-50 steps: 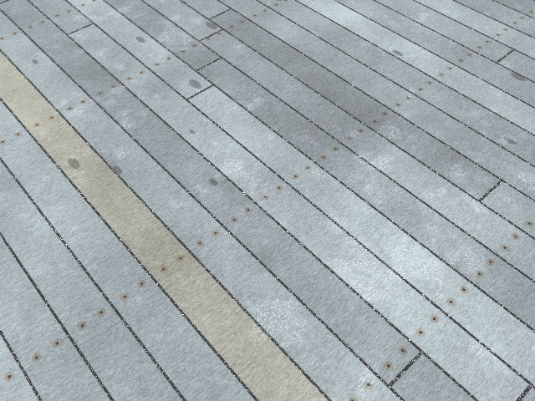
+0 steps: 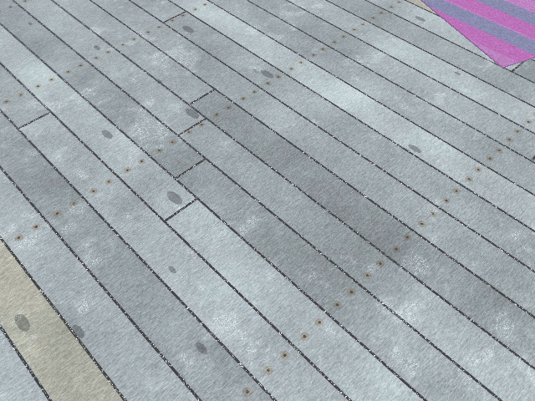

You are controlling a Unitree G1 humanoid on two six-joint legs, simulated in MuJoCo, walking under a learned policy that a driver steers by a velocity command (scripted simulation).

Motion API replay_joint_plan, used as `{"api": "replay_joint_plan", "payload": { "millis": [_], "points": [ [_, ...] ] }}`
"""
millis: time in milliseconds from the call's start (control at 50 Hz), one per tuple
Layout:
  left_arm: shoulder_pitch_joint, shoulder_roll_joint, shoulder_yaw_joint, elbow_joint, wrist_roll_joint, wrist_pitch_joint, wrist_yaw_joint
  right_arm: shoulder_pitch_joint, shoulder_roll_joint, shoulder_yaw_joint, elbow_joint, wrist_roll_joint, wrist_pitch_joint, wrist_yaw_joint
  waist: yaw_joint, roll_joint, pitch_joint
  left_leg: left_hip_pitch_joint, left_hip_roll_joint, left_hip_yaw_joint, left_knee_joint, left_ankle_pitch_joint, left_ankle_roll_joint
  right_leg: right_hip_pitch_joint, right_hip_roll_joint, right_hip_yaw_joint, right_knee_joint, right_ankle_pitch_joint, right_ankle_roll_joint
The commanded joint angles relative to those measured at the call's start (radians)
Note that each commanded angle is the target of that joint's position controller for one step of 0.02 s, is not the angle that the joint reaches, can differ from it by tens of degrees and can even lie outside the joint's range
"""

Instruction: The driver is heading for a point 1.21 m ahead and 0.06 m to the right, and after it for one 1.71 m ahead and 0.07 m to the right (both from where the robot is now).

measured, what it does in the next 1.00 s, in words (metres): walks ahead: right foot, then left foot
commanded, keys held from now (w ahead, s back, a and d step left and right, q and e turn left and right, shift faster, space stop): w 0.28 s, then no key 0.60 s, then w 0.12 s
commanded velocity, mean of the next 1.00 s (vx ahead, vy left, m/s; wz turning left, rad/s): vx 0.27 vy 0.00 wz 0.00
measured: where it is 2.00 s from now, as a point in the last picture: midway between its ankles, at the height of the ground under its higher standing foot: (259, 277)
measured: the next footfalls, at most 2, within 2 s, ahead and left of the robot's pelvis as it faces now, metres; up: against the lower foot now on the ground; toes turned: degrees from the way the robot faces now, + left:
right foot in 0.02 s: +0.19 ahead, -0.09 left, +0.00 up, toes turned -5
left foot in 0.54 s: +0.40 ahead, +0.09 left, +0.00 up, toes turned +2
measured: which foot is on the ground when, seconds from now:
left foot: down 0.00-0.02, up 0.04-0.52, down 0.54-1.00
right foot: up 0.00-0.00, down 0.02-0.54, up 0.56-0.86, down 0.88-1.00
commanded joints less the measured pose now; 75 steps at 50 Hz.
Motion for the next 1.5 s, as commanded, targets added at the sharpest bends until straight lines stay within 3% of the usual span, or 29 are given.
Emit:
{"api": "replay_joint_plan", "payload": {
  "millis": [20,40,60,80,120,180,280,380,500,540,560,580,600,640,660,680,780,900,940,1000,1080,1160,1180,1200,1220,1240,1280,1380,1500],
  "points": [
    [0.26,0.121,0.045,0.037,0.008,-0.03,0.02,-0.014,-0.162,-0.03,-0.029,0.001,0.002,-0.006,0.17,0.068,-0.106,-0.066,0.239,-0.041,0.363,0.959,0.103,0.32,0.073,-0.033,-0.102,-0.017,-0.065],
    [0.444,0.194,0.067,0.078,0.034,-0.039,0.032,-0.017,-0.133,-0.019,-0.058,0.012,0.001,-0.003,0.228,-0.006,-0.228,-0.273,0.192,-0.012,0.645,0.668,0.081,0.595,-0.101,0.156,-0.108,-0.071,-0.117],
    [0.498,0.298,0.094,0.087,0.04,-0.034,0.03,0.105,-0.031,-0.001,-0.077,0.051,0.002,0.009,0.173,-0.255,-0.343,-0.644,-0.007,0.021,1.029,-0.064,0.036,0.852,-0.392,0.661,-0.223,-0.158,-0.256],
    [0.413,0.254,0.087,0.073,0.0,-0.019,0.022,0.036,-0.133,-0.027,-0.069,0.023,0.005,0.005,0.16,-0.101,-0.301,-0.729,0.02,-0.14,1.118,-0.132,0.056,0.776,-0.358,0.723,-0.287,-0.196,-0.236],
    [0.265,0.138,0.052,0.055,-0.005,-0.028,0.016,-0.089,-0.116,-0.028,-0.104,0.017,-0.004,0.01,0.103,0.004,-0.082,-0.745,0.105,-0.143,1.05,0.022,0.063,0.527,-0.283,0.452,-0.324,-0.05,-0.178],
    [0.261,0.084,0.033,0.087,-0.011,-0.046,0.025,-0.064,-0.075,-0.025,-0.091,-0.012,0.032,0.027,0.037,-0.05,-0.044,-0.625,0.148,-0.128,0.938,0.077,0.037,0.365,-0.195,0.289,-0.39,0.047,-0.124],
    [0.366,0.126,0.037,0.125,-0.016,-0.061,0.028,-0.226,-0.08,-0.024,-0.147,-0.016,0.058,0.039,0.047,-0.024,0.025,-0.763,0.185,-0.086,0.799,0.198,-0.009,0.383,-0.173,0.204,-0.454,0.117,-0.138],
    [0.422,0.109,0.019,0.149,-0.014,-0.056,0.032,-0.342,-0.04,-0.001,-0.175,0.004,0.048,0.028,0.073,-0.044,0.013,-0.657,0.118,-0.004,0.515,0.313,-0.021,0.409,-0.109,0.047,-0.352,0.641,-0.084],
    [0.418,0.111,0.013,0.175,-0.005,-0.036,0.051,-0.281,-0.083,-0.006,-0.14,0.0,0.028,-0.001,0.055,-0.089,-0.028,-0.511,0.053,-0.015,0.338,0.266,0.041,0.535,-0.146,0.077,-0.171,0.744,-0.069],
    [0.406,0.115,0.015,0.175,-0.019,-0.033,0.056,-0.112,-0.121,-0.019,-0.078,-0.015,-0.001,-0.011,-0.015,0.0,-0.103,-0.272,0.099,-0.059,0.175,0.619,0.068,0.486,-0.089,0.056,0.057,0.569,-0.017],
    [0.455,0.086,0.006,0.156,-0.032,-0.033,0.061,-0.012,-0.196,-0.033,-0.063,-0.03,-0.013,-0.012,-0.008,0.111,-0.224,-0.04,0.317,-0.237,0.277,1.153,0.122,0.33,-0.021,0.018,0.279,0.108,0.012],
    [0.611,0.009,-0.004,0.203,-0.071,-0.011,0.059,-0.027,-0.189,-0.03,-0.06,0.001,0.0,-0.008,0.038,0.261,-0.367,0.068,0.492,-0.444,0.276,1.392,0.316,0.216,0.109,0.048,0.495,-0.526,0.033],
    [0.554,0.067,0.01,0.215,-0.036,0.014,0.064,-0.088,-0.142,-0.017,-0.084,0.031,0.012,0.0,0.045,0.128,-0.32,-0.045,0.451,-0.418,0.223,1.167,0.31,0.202,0.075,0.132,0.533,-0.549,0.035],
    [0.414,0.047,0.013,0.19,0.004,0.028,0.055,-0.224,-0.078,0.008,-0.101,0.02,0.028,-0.01,0.078,0.075,-0.114,-0.265,0.362,-0.322,0.105,0.79,0.242,0.165,0.037,0.141,0.486,-0.456,0.049],
    [0.373,0.05,0.014,0.184,0.007,0.041,0.05,-0.257,-0.061,0.017,-0.106,0.018,0.035,-0.019,0.098,0.059,-0.071,-0.364,0.308,-0.267,0.043,0.62,0.189,0.214,0.016,0.139,0.406,-0.401,0.054],
    [0.425,0.018,0.006,0.2,0.009,0.053,0.049,-0.268,-0.076,0.016,-0.099,0.011,0.038,-0.025,0.121,0.133,-0.067,-0.41,0.301,-0.238,0.042,0.618,0.191,0.267,0.017,0.122,0.353,-0.385,0.065],
    [0.393,0.024,-0.002,0.233,-0.008,0.08,0.069,-0.217,-0.105,0.015,-0.069,0.006,0.04,-0.02,0.098,0.115,-0.104,-0.401,0.262,-0.227,0.011,0.32,0.155,0.325,0.025,0.084,0.129,-0.298,0.079],
    [0.402,0.041,-0.017,0.248,0.014,0.062,0.064,-0.199,-0.115,0.001,-0.049,0.025,0.085,-0.016,0.092,0.074,0.006,-0.541,0.197,-0.244,-0.036,-0.235,0.03,0.411,-0.033,0.133,-0.182,-0.242,0.035],
    [0.394,0.072,-0.006,0.249,-0.008,0.051,0.059,-0.204,-0.104,-0.003,-0.064,0.028,0.098,-0.009,0.077,-0.087,0.062,-0.446,0.099,-0.136,0.093,-0.226,0.033,0.194,-0.042,0.217,-0.276,-0.594,-0.008],
    [0.391,0.135,0.024,0.24,-0.011,0.041,0.067,-0.224,-0.045,0.0,-0.079,0.002,0.088,0.015,0.08,-0.207,0.082,-0.535,0.002,-0.016,0.451,0.003,0.008,0.249,-0.22,0.449,-0.492,-0.671,-0.077],
    [0.324,0.119,0.036,0.212,-0.01,0.021,0.062,-0.2,-0.062,-0.011,-0.088,-0.007,0.054,0.03,0.033,-0.101,0.055,-0.526,0.053,-0.042,0.482,-0.025,0.022,0.276,-0.186,0.344,-0.444,-0.479,-0.071],
    [0.333,0.114,0.048,0.205,-0.007,0.02,0.054,-0.05,-0.042,-0.015,-0.041,0.006,0.033,0.01,-0.01,-0.046,0.059,-0.171,0.009,-0.001,0.172,0.0,0.041,0.097,-0.11,0.253,-0.241,-0.509,-0.065],
    [0.304,0.067,0.037,0.179,-0.004,0.012,0.048,0.053,-0.093,-0.026,-0.019,-0.002,0.022,-0.003,-0.044,0.102,0.045,-0.046,0.163,-0.214,0.053,-0.131,0.062,-0.028,-0.043,0.163,-0.022,-0.445,-0.035],
    [0.271,-0.005,0.019,0.127,-0.015,-0.001,0.033,0.154,-0.206,-0.051,0.001,0.006,0.021,-0.006,-0.061,0.345,0.025,0.049,0.379,-0.603,-0.119,-0.395,0.147,-0.245,0.083,0.004,0.248,-0.422,0.001],
    [0.202,0.082,0.036,0.093,0.021,-0.006,0.025,0.142,-0.195,-0.05,0.01,-0.003,0.026,-0.004,-0.042,0.236,0.097,-0.06,0.457,-0.7,-0.131,-0.423,0.211,-0.298,0.02,0.065,0.411,-0.394,-0.018],
    [0.178,0.091,0.041,0.087,0.018,-0.011,0.012,0.046,-0.148,-0.036,-0.024,-0.006,0.022,0.001,0.011,0.119,0.122,-0.131,0.417,-0.626,-0.123,-0.373,0.204,-0.287,-0.019,0.103,0.464,-0.299,-0.026],
    [0.195,0.072,0.039,0.104,0.011,-0.023,-0.004,-0.015,-0.119,-0.025,-0.054,0.002,0.005,0.003,0.047,0.055,0.093,-0.149,0.33,-0.443,-0.128,-0.106,0.158,-0.226,-0.048,0.1,0.455,-0.177,-0.011],
    [0.098,0.05,0.034,0.063,0.013,-0.004,-0.011,0.073,-0.076,-0.006,-0.011,0.01,-0.015,-0.006,0.041,0.077,0.064,-0.101,0.25,-0.237,-0.094,0.351,0.154,-0.24,-0.028,0.029,0.355,-0.061,0.047],
    [-0.079,0.048,0.016,-0.031,-0.005,-0.001,-0.011,0.085,-0.118,-0.011,0.0,0.006,-0.019,-0.007,0.019,0.124,0.075,-0.139,0.262,-0.165,-0.069,0.538,0.153,-0.068,0.007,-0.016,0.063,0.026,0.028]
  ]
}}
Keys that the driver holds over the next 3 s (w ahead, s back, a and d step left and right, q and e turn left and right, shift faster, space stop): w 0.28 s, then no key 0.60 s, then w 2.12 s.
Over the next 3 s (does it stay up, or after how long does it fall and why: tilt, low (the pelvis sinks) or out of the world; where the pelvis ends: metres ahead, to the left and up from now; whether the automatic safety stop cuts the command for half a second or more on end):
stays up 1.32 -0.05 0.02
